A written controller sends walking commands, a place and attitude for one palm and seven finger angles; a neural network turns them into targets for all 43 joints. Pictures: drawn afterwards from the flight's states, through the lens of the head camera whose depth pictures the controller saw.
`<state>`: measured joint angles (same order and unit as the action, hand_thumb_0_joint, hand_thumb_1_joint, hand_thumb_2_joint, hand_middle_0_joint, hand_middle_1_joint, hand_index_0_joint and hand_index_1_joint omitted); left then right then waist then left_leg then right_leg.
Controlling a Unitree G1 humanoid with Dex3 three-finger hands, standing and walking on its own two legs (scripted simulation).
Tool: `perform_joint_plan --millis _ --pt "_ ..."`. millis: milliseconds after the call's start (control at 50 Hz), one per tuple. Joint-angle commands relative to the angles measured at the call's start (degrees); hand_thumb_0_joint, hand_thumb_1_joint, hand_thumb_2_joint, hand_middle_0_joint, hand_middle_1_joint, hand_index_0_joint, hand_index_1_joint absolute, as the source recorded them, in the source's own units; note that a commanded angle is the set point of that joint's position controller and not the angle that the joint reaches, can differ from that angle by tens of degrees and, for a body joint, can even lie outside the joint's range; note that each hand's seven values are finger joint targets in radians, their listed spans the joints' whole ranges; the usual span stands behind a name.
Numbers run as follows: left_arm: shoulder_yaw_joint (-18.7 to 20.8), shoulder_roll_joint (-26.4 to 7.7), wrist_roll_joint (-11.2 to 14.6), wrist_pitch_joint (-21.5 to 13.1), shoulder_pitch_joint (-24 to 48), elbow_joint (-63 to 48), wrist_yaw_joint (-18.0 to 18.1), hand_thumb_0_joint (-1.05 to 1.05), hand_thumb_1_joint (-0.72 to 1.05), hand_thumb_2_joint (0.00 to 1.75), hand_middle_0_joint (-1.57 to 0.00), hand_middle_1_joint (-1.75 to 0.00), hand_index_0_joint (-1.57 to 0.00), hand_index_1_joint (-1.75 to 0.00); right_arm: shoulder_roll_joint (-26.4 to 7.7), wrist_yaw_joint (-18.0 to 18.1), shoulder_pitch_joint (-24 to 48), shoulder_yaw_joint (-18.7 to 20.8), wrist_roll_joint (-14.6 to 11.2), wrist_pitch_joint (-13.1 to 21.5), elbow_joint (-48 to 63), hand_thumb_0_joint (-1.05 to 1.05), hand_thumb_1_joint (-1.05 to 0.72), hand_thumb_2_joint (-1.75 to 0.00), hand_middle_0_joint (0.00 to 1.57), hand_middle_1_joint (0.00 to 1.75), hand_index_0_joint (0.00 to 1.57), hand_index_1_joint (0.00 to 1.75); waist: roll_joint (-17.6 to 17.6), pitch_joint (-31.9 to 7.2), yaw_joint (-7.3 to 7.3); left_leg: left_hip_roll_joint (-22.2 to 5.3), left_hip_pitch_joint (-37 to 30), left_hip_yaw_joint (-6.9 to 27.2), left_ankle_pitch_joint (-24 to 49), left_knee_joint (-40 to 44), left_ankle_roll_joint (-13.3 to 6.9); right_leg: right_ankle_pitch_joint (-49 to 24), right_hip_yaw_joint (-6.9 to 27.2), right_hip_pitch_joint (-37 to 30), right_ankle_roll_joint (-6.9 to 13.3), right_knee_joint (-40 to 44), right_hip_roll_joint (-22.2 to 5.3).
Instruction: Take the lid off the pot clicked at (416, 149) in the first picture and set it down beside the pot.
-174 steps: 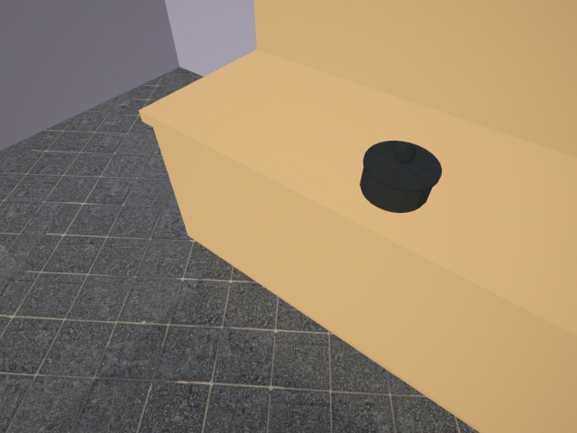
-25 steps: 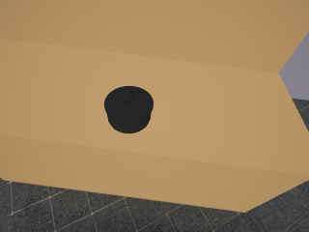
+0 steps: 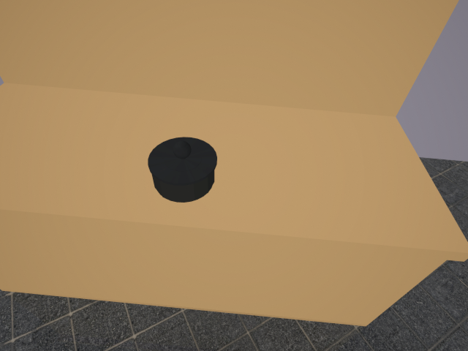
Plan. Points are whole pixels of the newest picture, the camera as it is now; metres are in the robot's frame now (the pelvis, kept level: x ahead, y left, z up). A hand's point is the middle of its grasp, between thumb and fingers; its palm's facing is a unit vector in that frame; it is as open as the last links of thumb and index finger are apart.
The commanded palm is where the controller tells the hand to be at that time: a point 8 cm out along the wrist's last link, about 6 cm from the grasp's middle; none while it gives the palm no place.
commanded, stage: look again from close up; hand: left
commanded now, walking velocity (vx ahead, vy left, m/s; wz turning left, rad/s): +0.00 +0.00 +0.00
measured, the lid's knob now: (182, 149) +0.57 +0.16 +0.01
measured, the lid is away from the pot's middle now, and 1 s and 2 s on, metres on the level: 0.00 0.00 0.00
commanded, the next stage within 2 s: shuffle to correct the standing spot in 1.02 s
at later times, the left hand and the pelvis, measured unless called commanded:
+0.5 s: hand out of the picture -0.02 +0.20 -0.18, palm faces +0.02 -0.99 -0.16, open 7.4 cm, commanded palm none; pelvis +0.01 +0.03 +0.01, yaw +0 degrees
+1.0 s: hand out of the picture -0.01 +0.20 -0.17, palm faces +0.00 -0.99 -0.16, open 7.4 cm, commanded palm none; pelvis +0.01 +0.04 +0.01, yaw -1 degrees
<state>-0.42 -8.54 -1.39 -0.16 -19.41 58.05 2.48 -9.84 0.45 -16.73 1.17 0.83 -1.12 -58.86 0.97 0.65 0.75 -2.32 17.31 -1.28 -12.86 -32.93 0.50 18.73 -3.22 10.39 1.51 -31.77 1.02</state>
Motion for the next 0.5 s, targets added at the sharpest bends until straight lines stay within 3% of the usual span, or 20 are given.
perform_joint_plan --millis 0,100,160,240,320,480 --pt "1.5 -8.7 0.4 -1.2 -1.4 -3.2 0.1 0.0 0.9 0.9 -0.2 -0.3 -0.2 -0.3 -4.3 0.2 -1.1 0.2 0.2 1.7 2.5 0.0 -0.9 -0.9 0.2 0.3 0.2 0.3 -0.8 6.0 -0.1 -1.8 -0.5 3.3 -6.5 6.4 -1.3 9.4 9.6 10.4 2.7 13.1 -6.7" --pt "1.3 -7.7 0.5 -1.0 -2.9 -2.6 -0.1 0.0 0.9 0.9 -0.2 -0.3 -0.2 -0.3 -4.1 0.4 -2.7 -0.2 0.1 2.3 1.5 0.0 -0.9 -0.9 0.2 0.3 0.2 0.3 -3.5 4.7 -1.0 -2.7 2.4 5.6 -8.7 9.5 -2.1 6.4 7.9 6.9 2.0 11.1 -5.4" --pt "1.0 -6.6 0.4 -1.2 -3.9 -2.1 0.0 0.0 0.9 0.9 -0.2 -0.3 -0.2 -0.3 -4.1 0.4 -3.1 -0.2 0.0 2.5 1.2 0.0 -0.9 -0.9 0.2 0.3 0.2 0.3 -1.7 4.7 -1.1 -2.9 3.1 6.1 -8.4 10.0 -2.3 4.0 7.5 5.9 1.8 10.7 -5.4" --pt "0.8 -5.9 0.4 -1.2 -4.7 -1.3 0.0 0.0 0.9 0.9 -0.2 -0.3 -0.2 -0.3 -4.1 0.5 -3.6 -0.1 -0.2 2.8 0.3 0.0 -0.9 -0.9 0.2 0.3 0.2 0.3 -3.6 3.8 -1.4 -3.9 2.4 7.7 -9.2 12.2 -2.8 1.0 6.1 4.9 1.2 9.7 -4.8" --pt "0.6 -5.6 0.4 -1.4 -5.7 -0.3 -0.1 0.0 0.9 0.9 -0.2 -0.3 -0.2 -0.3 -4.3 0.6 -3.6 -0.2 -0.5 3.1 -0.4 0.0 -0.9 -0.9 0.2 0.3 0.2 0.3 -3.0 2.4 -1.39 -4.2 0.3 7.7 -5.3 12.4 -3.2 -2.7 5.4 3.6 0.9 9.4 -5.1" --pt "0.2 -5.0 0.3 -1.6 -6.8 1.8 0.1 0.0 0.9 0.9 -0.2 -0.3 -0.2 -0.3 -4.0 0.6 -3.0 -0.3 -0.7 3.3 -1.7 0.0 -0.9 -0.9 0.2 0.3 0.2 0.3 -1.6 3.3 -1.16 -4.0 -2.9 6.6 -1.3 12.6 -3.3 -5.2 5.4 4.2 0.5 10.5 -6.0"
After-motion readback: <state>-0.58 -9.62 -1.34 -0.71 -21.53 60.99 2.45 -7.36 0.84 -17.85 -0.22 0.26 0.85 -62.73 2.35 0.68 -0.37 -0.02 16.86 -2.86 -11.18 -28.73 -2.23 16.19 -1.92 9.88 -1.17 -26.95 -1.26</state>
